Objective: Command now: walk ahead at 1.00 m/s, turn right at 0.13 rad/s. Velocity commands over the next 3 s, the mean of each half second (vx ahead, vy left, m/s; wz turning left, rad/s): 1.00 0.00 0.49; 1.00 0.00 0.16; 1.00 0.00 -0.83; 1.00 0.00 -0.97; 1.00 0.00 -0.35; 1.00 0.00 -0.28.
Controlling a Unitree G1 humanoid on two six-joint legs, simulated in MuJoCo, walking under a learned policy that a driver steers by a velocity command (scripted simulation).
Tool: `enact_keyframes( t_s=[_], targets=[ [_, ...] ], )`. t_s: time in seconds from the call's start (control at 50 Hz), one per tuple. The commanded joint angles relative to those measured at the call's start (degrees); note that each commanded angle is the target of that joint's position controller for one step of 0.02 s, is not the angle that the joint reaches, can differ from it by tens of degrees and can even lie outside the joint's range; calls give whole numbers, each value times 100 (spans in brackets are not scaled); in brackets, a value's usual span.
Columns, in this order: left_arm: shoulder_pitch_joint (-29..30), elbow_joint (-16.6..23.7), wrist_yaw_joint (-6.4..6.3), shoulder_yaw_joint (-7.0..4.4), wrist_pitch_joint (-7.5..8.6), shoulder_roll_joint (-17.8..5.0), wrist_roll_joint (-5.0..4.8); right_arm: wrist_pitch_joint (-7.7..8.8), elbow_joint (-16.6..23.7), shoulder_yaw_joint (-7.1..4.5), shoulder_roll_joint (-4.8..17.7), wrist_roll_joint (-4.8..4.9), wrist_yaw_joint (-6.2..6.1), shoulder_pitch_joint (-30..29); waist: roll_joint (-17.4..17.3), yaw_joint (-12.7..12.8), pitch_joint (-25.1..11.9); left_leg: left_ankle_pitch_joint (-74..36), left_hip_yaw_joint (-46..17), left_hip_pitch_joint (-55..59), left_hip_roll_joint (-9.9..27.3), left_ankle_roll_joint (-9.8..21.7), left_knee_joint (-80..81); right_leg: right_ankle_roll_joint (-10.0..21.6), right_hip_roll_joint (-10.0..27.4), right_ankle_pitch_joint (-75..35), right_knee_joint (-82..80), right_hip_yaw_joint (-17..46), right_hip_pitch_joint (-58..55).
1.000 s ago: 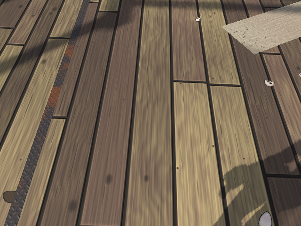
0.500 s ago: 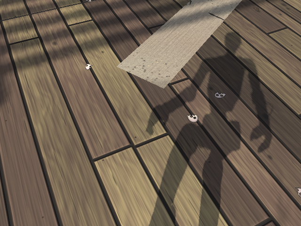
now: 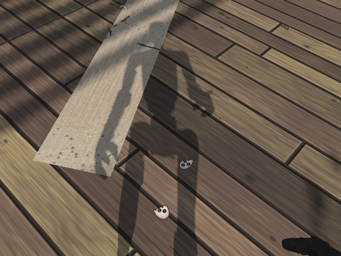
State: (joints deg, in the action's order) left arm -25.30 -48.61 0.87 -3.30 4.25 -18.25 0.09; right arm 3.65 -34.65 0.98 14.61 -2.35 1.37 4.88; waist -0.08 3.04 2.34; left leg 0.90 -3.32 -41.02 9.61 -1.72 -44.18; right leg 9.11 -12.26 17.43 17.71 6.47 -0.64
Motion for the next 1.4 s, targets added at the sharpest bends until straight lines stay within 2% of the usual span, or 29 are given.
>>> enact_keyframes(
  t_s=[0.02, 0.08, 0.14, 0.16, 0.18, 0.22, 0.24, 0.32, 0.4, 0.5, 0.56, 0.58, 0.6, 0.62, 0.64, 0.68, 0.82, 0.88, 0.94, 0.96, 0.98, 1.0, 1.06, 1.18, 1.26, 1.3, 1.36, 1.38, 1.4],
  targets=[
    [242, 356, 59, -171, 287, -760, -57, 6, 172, -134, 495, 170, 75, -320, -94, 82, 354, -1437, 647, 1689, -296, 366, 978, 494, 1501, -2265, -1482, 551, 1300],
    [21, 170, -40, -214, 240, -1087, 98, 22, 138, -279, 756, 94, 53, -272, 152, -7, 57, -354, 921, 1534, -804, 749, 1303, 176, 1861, -5079, -664, 89, -369],
    [552, 215, -200, -230, 28, -1200, 393, -59, -679, -581, 1254, 146, -77, 2467, 388, -1500, -1193, 1003, 963, 3910, -1331, 1055, 1143, -156, 1887, -6834, 2911, -564, -88],
    [581, 440, -196, -80, 69, -716, 321, -108, -865, -759, 1802, 77, -148, 3337, -459, -1719, -1648, 2484, -570, 5317, -436, 1480, 1058, -355, 1358, -4655, 5540, -871, 1575],
    [-54, 667, -19, 81, 220, -126, 130, -145, -954, -816, 2039, 56, -68, 2922, -2444, -731, -1972, 3325, -4486, 6260, 692, 2262, 2650, -667, 292, 607, 6930, -494, 3765],
    [1060, 845, -58, 140, 330, -596, 258, -131, -704, -728, 1333, 146, 20, 1956, -218, -813, -926, 3143, -3853, 5228, 587, 2170, 2976, -542, 1163, -190, 6662, 78, 4496],
    [1322, 935, -43, 177, 344, -565, 302, -121, -825, -688, 1155, 147, 20, 1966, 274, -676, -532, 2629, -3306, 4415, 344, 1982, 3053, -551, 1378, -285, 6021, -16, 4205],
    [1566, 1274, 31, 334, 23, -293, 477, 25, -1072, -600, 1040, 206, -34, 2067, -43, -194, 166, 1788, -2286, 2826, -371, 1923, 3428, -917, 1675, 88, 4734, -235, 3879],
    [2871, 1807, 137, 485, 43, -164, 291, 76, -1019, -691, 1134, 255, -31, 2075, -128, -503, 538, 726, -1754, 2032, -818, 1722, 3878, -1199, 1581, -1581, 2572, -651, 3345],
    [3287, 2003, 81, 460, 89, -227, 192, 70, -1135, -790, 1276, 321, -70, 2413, -272, -820, 109, -1415, -1870, 3149, -684, 1317, 3293, -1037, 1282, -2412, 1351, -622, 2612],
    [1885, 1633, -95, 220, 138, -701, 161, 61, -1105, -866, 1637, 248, -115, 2188, -266, -103, -928, -3295, -1771, 3489, -808, 954, 1293, -850, 975, -1253, 1102, -624, 678],
    [747, 1377, -207, 87, 166, -938, 183, 108, -1025, -863, 1617, 217, -89, 1881, -243, 521, -1458, -2718, -1685, 2786, -1019, 863, -87, -735, 1415, -797, 1274, -309, -679],
    [-558, 1210, -344, -82, 173, -1339, 338, 181, -854, -668, 883, 171, -100, 1789, 579, 884, -2340, 10, -1211, 1940, -1300, 938, -2001, -566, 2838, 1320, 1266, 1055, -2020],
    [-3, 1241, -294, -182, 120, -1744, 419, 139, -483, -474, 376, 489, -86, 2513, 2576, 108, -3104, 2855, -558, 346, -1764, 755, -3529, 110, 4223, 2586, 24, 4442, -2843],
    [476, 1298, -247, -157, 72, -1121, 351, 38, -752, -484, 834, 258, -135, 2072, 1362, 185, -2140, 2145, -427, -271, -1195, 847, -3682, 162, 3702, 3094, -215, 4211, -2054],
    [659, 1019, -155, -6, 99, -412, 348, 25, -697, -467, 792, 55, -2, 1228, 217, 161, -823, 1517, -313, -119, -932, 774, -3125, 155, 3039, 1045, -208, 2433, -565],
    [497, 384, -110, -43, 257, -440, 64, -15, 306, -148, 494, -133, 277, -361, 462, -469, 224, 1147, 25, 338, -474, 301, -327, 288, 2237, -677, -1089, 958, 1355],
    [577, 404, 15, -237, 257, -1041, 5, 2, 127, -157, 653, 44, 347, -135, 451, -629, 138, 122, 485, 2832, -920, 256, 501, 170, 2199, -1579, -1498, 606, 2581],
    [212, 255, 72, -250, 233, -1157, -18, 13, -325, -394, 1090, -47, 86, 992, -71, -1163, -627, 702, 570, 4350, -1174, 369, 1002, -103, 1852, -3590, 813, 119, 1975],
    [206, 234, 70, -223, 239, -1068, -15, 44, -474, -505, 1313, -153, -44, 1811, -82, -1607, -1109, 1077, 253, 5524, -727, 438, 931, -214, 1551, -3075, 2397, 44, 2703],
    [220, 391, 29, -50, 234, -286, 76, 92, -540, -609, 1800, -303, -172, 2722, -1253, -1724, -1773, 3274, -1605, 6287, 884, 489, 1416, -301, 1115, 587, 4732, -96, 3519],
    [-309, 658, -9, -10, 173, -130, -208, 36, -403, -656, 2045, -254, -205, 2425, -1996, -1196, -2259, 4502, -4519, 6133, 1896, 802, 2991, -262, 848, 984, 6046, -15, 4342],
    [521, 498, 52, -46, -70, -330, 49, 72, -415, -460, 890, -87, -165, 1171, -417, -649, -290, 2692, -2139, 4246, 1026, 908, 3017, -357, 1679, -208, 5859, -226, 4596],
    [1587, 1000, 305, 46, -383, 103, 149, 347, -980, -367, 444, 128, -108, 1419, -525, -222, 303, -487, 413, 3756, 558, 681, 3540, -422, 1953, -905, 5103, -487, 4845],
    [2445, 1389, 496, 181, -350, 150, 112, 373, -1120, -415, 705, 120, -192, 1338, -292, -141, 520, -1712, 1711, 3461, 156, 452, 3910, -136, 1656, -1944, 3023, -1290, 3741],
    [2378, 1326, 497, 146, -353, -25, 115, 343, -1170, -474, 1011, 122, -251, 1571, -286, -37, 261, -4321, 1912, 3921, 192, 362, 3359, 43, 1144, -1966, 2626, -1753, 2964],
    [237, 750, 333, -104, -360, -620, 106, 69, -976, -641, 1589, 50, -348, 1198, -605, 1140, -935, -6249, 1749, 4015, 512, 398, 372, 382, 666, -1089, 2556, -1579, 716],
    [-805, 373, 204, -276, -364, -896, 110, 2, -913, -645, 1565, 6, -313, 1083, -314, 1495, -1370, -4923, 1683, 3188, 342, 386, -1504, 541, 604, -756, 2182, -1200, -742],
    [-362, 366, 56, -451, -461, -1225, -52, 26, -892, -534, 981, -34, -194, 1001, 1009, 1048, -865, 1271, 1601, 1536, -862, 212, -3857, 692, 1095, -380, 1808, -195, -1297]
  ],
)
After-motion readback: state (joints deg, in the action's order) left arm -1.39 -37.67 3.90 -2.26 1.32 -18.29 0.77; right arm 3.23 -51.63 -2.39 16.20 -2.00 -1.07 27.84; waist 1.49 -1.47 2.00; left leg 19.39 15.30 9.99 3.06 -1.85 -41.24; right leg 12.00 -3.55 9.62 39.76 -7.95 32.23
